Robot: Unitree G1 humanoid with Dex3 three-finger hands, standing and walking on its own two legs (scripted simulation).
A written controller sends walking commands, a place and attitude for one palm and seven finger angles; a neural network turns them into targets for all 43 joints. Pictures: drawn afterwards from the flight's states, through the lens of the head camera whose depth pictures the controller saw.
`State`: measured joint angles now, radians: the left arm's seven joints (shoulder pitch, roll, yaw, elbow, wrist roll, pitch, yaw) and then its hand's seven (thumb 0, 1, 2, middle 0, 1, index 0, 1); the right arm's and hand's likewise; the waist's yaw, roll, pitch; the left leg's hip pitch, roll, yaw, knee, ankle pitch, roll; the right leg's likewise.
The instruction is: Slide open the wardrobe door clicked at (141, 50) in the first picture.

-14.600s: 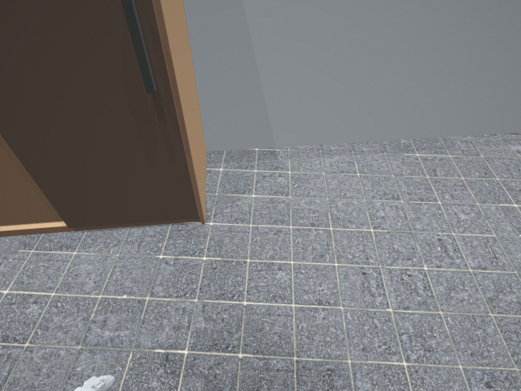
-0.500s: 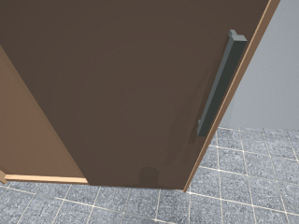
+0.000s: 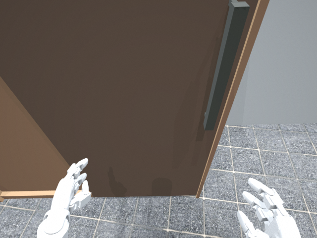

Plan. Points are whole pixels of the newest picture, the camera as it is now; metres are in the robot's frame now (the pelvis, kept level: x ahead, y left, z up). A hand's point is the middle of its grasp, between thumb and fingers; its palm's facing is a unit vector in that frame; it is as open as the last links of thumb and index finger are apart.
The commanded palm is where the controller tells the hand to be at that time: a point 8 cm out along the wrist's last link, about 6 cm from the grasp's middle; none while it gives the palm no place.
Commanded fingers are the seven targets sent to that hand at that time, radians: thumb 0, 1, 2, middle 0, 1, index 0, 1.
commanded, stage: raise the hand with hooked fingers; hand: right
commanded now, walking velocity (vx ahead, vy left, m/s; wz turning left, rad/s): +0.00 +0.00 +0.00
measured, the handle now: (218, 77) +0.45 -0.13 +0.19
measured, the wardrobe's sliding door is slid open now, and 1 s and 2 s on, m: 0.00 0.00 0.00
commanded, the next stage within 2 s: move the hooked fingers beside the handle in 1.62 s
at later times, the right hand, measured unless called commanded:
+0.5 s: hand (296, 177) +0.22 -0.25 +0.13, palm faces +0.10 +0.99 -0.10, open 12.0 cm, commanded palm +0.19 -0.29 +0.13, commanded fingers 0.00 0.27 -0.40 0.28 1.05 0.28 1.05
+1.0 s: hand out of the picture +0.26 -0.30 +0.18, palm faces +0.07 +0.99 -0.09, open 13.9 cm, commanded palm +0.23 -0.34 +0.21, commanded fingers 0.00 0.50 -0.30 0.30 1.20 0.30 1.20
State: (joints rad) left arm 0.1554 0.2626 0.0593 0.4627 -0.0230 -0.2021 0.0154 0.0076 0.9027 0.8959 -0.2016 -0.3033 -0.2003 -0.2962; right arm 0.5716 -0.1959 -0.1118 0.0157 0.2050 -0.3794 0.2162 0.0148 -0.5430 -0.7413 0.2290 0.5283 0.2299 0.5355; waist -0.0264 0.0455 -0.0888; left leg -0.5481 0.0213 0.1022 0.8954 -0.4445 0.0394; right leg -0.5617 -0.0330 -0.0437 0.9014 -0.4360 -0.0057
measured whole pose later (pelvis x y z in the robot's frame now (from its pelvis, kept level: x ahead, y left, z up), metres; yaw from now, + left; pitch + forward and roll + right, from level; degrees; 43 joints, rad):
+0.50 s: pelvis +0.00 -0.02 +0.02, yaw +0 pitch +4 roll +2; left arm 0.32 0.26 -0.03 0.62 -0.05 -0.27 0.07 0.01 0.90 0.90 -0.21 -0.30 -0.20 -0.30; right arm 0.36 -0.30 -0.31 -0.14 0.32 -0.21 0.26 0.01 0.04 -0.49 0.27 0.90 0.27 0.91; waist -0.01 -0.03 -0.06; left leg -0.41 0.02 0.11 0.71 -0.36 0.01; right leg -0.45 -0.02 -0.04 0.76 -0.38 -0.03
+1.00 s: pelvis +0.01 -0.02 +0.04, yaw -1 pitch -2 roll +1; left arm 0.21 0.25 -0.10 0.60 -0.07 -0.26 0.11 0.01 0.90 0.90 -0.21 -0.30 -0.21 -0.30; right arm -0.01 -0.45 -0.42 0.09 0.33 0.10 0.44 -0.01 0.49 -0.30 0.30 1.18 0.30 1.19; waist -0.06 -0.05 -0.01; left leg -0.21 0.02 0.11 0.53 -0.28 0.01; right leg -0.25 0.00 -0.04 0.57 -0.29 -0.03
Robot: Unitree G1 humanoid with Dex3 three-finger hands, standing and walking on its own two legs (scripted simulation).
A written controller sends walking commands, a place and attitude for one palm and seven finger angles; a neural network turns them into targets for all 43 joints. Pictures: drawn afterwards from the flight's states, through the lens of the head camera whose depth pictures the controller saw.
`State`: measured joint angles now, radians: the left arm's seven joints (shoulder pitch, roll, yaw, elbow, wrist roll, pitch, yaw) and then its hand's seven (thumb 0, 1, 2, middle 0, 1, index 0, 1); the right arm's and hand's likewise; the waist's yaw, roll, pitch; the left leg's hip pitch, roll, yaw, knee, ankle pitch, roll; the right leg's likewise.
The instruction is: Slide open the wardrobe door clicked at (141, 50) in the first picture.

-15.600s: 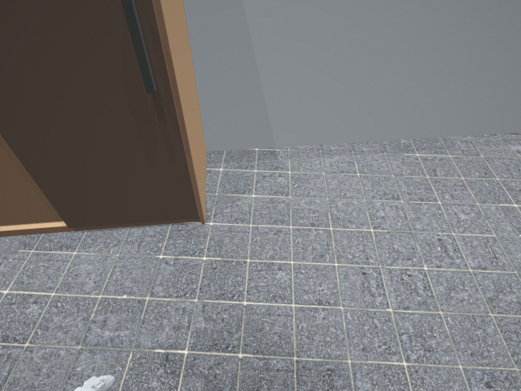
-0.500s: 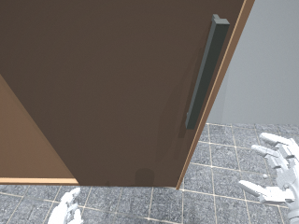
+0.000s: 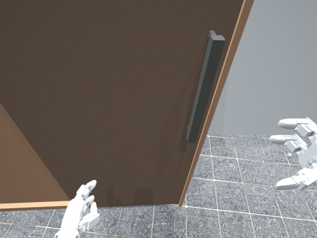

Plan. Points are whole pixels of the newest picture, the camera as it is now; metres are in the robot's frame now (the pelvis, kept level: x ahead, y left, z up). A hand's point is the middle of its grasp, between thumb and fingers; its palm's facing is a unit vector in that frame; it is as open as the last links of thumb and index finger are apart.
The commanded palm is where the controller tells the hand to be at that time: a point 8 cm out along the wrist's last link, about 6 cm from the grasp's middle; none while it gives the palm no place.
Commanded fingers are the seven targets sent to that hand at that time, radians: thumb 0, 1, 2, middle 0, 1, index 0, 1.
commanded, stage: raise the hand with hooked fingers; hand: right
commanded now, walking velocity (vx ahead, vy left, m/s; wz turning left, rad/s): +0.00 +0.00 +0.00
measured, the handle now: (199, 95) +0.45 -0.11 +0.15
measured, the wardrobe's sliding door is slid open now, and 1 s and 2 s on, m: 0.00 0.00 0.00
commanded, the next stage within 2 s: move the hooked fingers beside the handle in 0.62 s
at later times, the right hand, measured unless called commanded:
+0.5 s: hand (297, 136) +0.27 -0.27 +0.19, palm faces +0.09 +0.99 -0.09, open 14.0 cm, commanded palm +0.25 -0.31 +0.18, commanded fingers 0.00 0.50 -0.30 0.30 1.20 0.30 1.20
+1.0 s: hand (278, 136) +0.29 -0.25 +0.17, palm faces +0.02 +1.00 -0.09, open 14.0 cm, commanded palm +0.26 -0.29 +0.18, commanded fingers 0.00 0.50 -0.30 0.30 1.20 0.30 1.20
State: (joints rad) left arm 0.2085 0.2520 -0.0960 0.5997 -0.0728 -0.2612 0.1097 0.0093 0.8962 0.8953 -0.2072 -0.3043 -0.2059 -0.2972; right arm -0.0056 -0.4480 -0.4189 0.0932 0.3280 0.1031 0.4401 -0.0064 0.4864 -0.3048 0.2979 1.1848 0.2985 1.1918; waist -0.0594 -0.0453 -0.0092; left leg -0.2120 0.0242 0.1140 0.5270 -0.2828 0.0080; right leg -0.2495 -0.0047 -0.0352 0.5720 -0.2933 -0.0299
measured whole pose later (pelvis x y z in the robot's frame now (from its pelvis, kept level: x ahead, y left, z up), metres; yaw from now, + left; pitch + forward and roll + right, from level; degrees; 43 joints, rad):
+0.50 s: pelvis +0.00 +0.01 +0.00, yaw +1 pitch -3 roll +1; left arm 0.25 0.27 -0.07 0.62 -0.08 -0.25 0.11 0.01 0.90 0.90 -0.20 -0.30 -0.20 -0.30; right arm -0.07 -0.46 -0.50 0.10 0.34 0.08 0.43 -0.01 0.50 -0.30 0.30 1.20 0.30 1.20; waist -0.04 -0.04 -0.02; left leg -0.17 0.01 0.10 0.50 -0.28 0.02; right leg -0.20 -0.02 -0.04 0.53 -0.28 -0.01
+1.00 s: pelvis +0.00 +0.01 +0.00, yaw +0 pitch -2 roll +1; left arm 0.22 0.28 -0.08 0.62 -0.09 -0.24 0.12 0.01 0.90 0.90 -0.21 -0.30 -0.20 -0.30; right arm -0.17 -0.45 -0.40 0.20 0.30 0.13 0.44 -0.01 0.50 -0.30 0.30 1.20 0.30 1.20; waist -0.04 -0.06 0.00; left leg -0.19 0.02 0.12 0.51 -0.28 0.02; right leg -0.22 -0.01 -0.03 0.54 -0.27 -0.02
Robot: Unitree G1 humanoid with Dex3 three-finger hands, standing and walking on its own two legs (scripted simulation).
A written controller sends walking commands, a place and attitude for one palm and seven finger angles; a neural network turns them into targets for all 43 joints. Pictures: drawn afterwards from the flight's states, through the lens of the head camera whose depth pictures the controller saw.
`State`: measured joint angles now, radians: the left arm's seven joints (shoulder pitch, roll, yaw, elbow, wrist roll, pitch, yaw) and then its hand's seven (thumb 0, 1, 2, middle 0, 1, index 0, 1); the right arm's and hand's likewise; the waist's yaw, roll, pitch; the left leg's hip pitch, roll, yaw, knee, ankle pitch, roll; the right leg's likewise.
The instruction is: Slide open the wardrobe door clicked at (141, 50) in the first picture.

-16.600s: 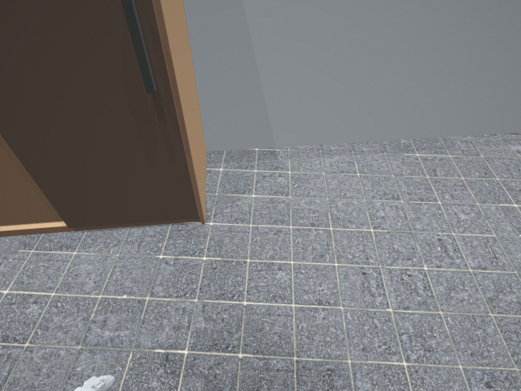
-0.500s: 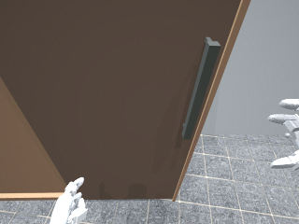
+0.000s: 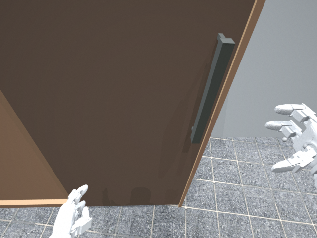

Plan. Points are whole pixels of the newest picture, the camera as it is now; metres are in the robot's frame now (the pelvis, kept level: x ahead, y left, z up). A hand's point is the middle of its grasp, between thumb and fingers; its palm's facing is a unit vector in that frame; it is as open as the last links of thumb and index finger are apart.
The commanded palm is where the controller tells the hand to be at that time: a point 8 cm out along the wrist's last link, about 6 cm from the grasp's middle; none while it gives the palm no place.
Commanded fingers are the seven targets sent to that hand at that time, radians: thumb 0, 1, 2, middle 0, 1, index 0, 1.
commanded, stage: move the hooked fingers beside the handle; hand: right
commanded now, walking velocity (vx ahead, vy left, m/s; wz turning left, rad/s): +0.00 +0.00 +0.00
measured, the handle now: (205, 97) +0.45 -0.12 +0.15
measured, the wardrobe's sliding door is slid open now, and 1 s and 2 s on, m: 0.00 0.00 0.00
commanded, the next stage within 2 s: none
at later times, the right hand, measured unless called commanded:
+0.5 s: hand (265, 126) +0.33 -0.23 +0.17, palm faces +0.02 +1.00 -0.06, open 14.0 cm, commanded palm +0.30 -0.27 +0.17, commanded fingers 0.00 0.50 -0.30 0.30 1.20 0.30 1.20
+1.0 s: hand (246, 117) +0.37 -0.20 +0.15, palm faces +0.00 +1.00 -0.03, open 14.0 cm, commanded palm +0.35 -0.25 +0.16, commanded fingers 0.00 0.50 -0.30 0.30 1.20 0.30 1.20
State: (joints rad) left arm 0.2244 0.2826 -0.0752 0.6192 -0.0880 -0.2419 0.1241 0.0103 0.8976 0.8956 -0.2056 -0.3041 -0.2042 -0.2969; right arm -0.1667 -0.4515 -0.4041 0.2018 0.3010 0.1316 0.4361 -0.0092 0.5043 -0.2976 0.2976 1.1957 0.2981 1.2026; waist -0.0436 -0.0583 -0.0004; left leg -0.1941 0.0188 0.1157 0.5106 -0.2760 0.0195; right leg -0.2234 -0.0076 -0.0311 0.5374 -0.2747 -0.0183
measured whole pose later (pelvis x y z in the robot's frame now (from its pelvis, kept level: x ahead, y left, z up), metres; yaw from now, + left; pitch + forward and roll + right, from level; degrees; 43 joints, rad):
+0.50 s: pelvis +0.00 +0.00 +0.00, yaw +0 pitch -2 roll +0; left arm 0.21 0.26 -0.08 0.65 -0.08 -0.22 0.13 0.01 0.90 0.90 -0.21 -0.30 -0.20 -0.30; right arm -0.24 -0.38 -0.33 0.21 0.28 0.11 0.33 -0.01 0.50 -0.30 0.30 1.20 0.30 1.20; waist -0.03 -0.05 -0.01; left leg -0.19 0.02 0.11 0.51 -0.28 0.02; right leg -0.21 0.00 -0.04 0.51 -0.27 -0.02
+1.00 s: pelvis +0.01 +0.01 +0.00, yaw +1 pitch -1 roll +0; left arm 0.23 0.27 -0.06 0.64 -0.09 -0.17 0.12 0.01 0.90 0.90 -0.20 -0.30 -0.20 -0.30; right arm -0.34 -0.37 -0.31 0.35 0.26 0.11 0.29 -0.01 0.50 -0.30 0.30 1.20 0.30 1.20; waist 0.00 -0.05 -0.01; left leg -0.22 0.01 0.10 0.51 -0.28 0.03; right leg -0.22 -0.01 -0.05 0.51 -0.27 -0.01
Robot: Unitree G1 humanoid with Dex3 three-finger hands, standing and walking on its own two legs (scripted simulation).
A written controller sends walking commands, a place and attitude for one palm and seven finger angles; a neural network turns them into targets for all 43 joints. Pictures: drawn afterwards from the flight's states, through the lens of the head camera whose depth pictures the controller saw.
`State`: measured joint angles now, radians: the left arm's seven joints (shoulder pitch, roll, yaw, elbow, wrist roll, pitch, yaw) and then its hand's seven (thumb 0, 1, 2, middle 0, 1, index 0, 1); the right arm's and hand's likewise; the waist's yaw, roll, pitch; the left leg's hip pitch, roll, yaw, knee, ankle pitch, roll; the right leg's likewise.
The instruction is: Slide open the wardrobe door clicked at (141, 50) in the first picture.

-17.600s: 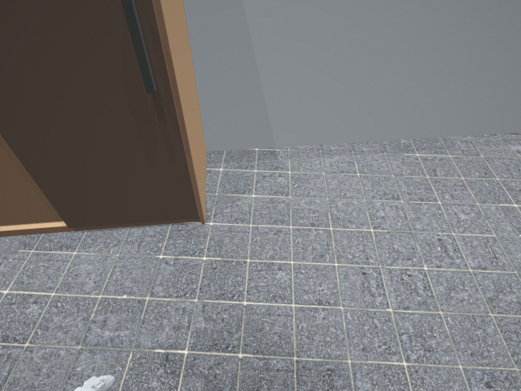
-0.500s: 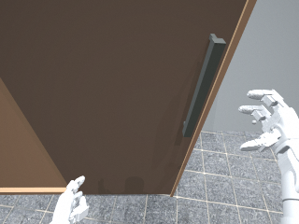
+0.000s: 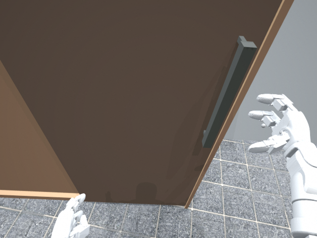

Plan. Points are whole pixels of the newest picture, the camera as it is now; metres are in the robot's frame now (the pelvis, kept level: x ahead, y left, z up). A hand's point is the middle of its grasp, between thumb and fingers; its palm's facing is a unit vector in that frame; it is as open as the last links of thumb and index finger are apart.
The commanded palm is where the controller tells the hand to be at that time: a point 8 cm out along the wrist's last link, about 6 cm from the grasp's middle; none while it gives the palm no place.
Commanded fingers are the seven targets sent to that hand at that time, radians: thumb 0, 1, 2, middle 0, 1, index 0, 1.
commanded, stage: move the hooked fingers beside the handle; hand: right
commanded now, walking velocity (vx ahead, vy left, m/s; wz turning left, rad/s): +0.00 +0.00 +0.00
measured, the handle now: (220, 101) +0.44 -0.13 +0.15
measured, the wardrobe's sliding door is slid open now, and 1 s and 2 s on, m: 0.00 0.00 0.00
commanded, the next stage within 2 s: none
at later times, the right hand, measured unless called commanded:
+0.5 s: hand (258, 117) +0.37 -0.21 +0.16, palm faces +0.03 +1.00 -0.01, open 14.0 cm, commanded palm +0.34 -0.25 +0.16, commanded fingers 0.00 0.50 -0.30 0.30 1.20 0.30 1.20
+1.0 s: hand (257, 116) +0.37 -0.20 +0.17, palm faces +0.01 +1.00 -0.02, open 14.0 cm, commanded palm +0.34 -0.25 +0.16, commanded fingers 0.00 0.50 -0.30 0.30 1.20 0.30 1.20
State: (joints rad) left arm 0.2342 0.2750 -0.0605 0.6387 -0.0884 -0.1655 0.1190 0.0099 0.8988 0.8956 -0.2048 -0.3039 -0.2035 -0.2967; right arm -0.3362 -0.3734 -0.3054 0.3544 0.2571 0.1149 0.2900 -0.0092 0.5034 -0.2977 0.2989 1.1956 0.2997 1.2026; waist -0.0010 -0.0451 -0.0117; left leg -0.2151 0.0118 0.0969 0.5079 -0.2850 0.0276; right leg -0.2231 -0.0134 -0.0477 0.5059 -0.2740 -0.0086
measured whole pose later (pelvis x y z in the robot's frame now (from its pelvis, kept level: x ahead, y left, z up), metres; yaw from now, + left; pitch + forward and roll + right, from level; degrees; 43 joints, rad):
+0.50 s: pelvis +0.00 +0.00 +0.00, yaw +1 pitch +0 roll +0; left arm 0.26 0.26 -0.05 0.64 -0.08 -0.13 0.10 0.01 0.90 0.90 -0.20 -0.30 -0.20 -0.30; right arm -0.38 -0.34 -0.30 0.39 0.24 0.06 0.24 -0.01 0.50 -0.30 0.30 1.20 0.30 1.20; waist 0.01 -0.03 -0.03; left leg -0.22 0.01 0.08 0.50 -0.28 0.02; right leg -0.22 -0.01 -0.06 0.50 -0.28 -0.01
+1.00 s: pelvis +0.00 -0.01 +0.00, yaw +0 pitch -1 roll +0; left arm 0.24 0.26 -0.07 0.63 -0.09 -0.12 0.10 0.01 0.90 0.90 -0.21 -0.30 -0.20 -0.30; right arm -0.42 -0.34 -0.26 0.40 0.24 0.08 0.22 -0.01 0.50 -0.30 0.30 1.20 0.30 1.20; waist 0.00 -0.04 -0.02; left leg -0.21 0.02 0.09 0.50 -0.27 0.02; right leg -0.22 -0.01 -0.05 0.50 -0.27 -0.02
